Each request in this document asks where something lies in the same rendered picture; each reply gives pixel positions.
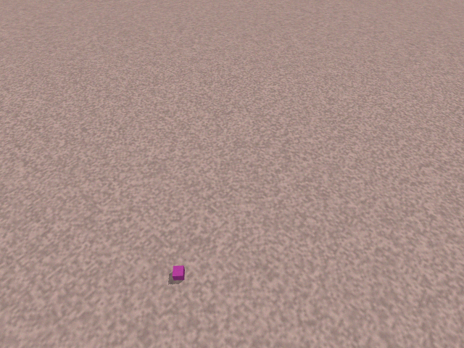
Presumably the cube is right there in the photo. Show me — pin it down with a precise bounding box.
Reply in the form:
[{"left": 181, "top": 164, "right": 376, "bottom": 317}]
[{"left": 173, "top": 265, "right": 185, "bottom": 281}]

